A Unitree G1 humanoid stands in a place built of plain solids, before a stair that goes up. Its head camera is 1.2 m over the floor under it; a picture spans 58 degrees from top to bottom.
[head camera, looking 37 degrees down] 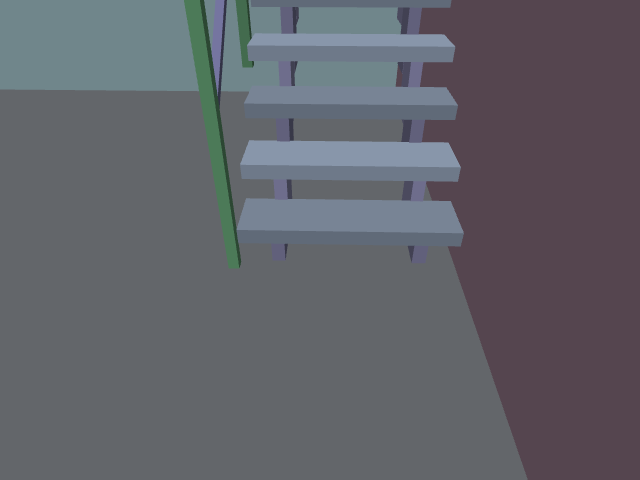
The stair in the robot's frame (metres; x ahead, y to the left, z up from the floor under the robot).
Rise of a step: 0.19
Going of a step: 0.21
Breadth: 0.91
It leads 1 degrees to the right of straight ahead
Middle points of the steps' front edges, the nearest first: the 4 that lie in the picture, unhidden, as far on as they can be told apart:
1.40 -0.12 0.19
1.61 -0.12 0.37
1.81 -0.13 0.56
2.02 -0.13 0.74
